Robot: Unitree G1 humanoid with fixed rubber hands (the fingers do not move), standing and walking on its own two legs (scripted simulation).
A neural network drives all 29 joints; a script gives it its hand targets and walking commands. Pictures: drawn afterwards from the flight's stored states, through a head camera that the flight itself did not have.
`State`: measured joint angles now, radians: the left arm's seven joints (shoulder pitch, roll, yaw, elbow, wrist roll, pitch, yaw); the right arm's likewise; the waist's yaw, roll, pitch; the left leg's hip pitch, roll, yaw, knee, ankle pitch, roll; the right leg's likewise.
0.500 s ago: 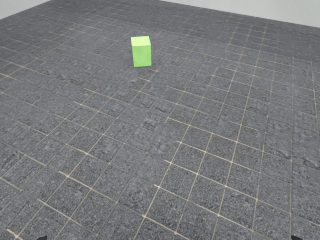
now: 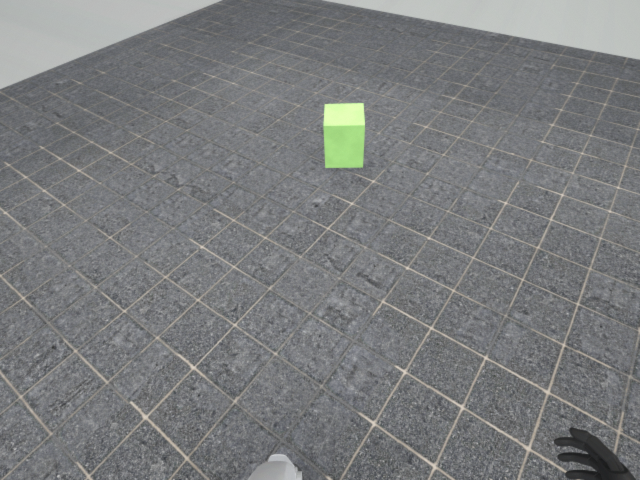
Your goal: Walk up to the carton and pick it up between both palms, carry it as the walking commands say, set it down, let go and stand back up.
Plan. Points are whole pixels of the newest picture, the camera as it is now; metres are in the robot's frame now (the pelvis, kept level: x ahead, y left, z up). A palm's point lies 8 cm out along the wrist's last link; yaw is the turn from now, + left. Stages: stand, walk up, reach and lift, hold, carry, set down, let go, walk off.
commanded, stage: walk up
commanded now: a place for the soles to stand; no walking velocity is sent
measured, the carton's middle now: (344, 136) +1.83 +0.07 -0.65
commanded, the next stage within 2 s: none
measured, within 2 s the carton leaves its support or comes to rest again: neither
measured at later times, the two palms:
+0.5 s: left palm (168, 275) +0.47 +0.34 -0.08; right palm (580, 366) +0.34 -0.34 -0.09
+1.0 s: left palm (160, 233) +0.59 +0.41 -0.10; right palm (485, 176) +0.75 -0.27 -0.06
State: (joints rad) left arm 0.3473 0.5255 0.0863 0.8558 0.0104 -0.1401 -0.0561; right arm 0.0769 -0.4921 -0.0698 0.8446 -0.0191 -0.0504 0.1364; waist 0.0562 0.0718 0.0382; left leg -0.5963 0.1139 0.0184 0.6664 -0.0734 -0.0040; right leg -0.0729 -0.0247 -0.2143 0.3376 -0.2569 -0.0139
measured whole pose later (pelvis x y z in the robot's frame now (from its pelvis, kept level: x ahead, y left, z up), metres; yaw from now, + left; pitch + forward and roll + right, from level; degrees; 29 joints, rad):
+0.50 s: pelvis +0.31 +0.02 -0.01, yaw -3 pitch -1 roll +2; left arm 0.18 0.49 0.08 0.83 0.02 -0.09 -0.09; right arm 0.30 -0.50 -0.09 0.82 0.00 -0.09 0.07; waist -0.07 -0.02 0.04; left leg -0.06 -0.01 0.14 0.45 -0.38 0.02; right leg -0.52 -0.11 -0.07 0.59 -0.10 -0.03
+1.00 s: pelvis +0.57 +0.05 -0.02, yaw +0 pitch -1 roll -1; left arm 0.37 0.54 0.06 0.82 0.00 -0.09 -0.04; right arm 0.11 -0.49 -0.09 0.79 -0.02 -0.08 0.10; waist 0.06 0.00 0.05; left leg -0.43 0.06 0.07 0.59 -0.14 0.03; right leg -0.20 -0.09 -0.07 0.81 -0.44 -0.02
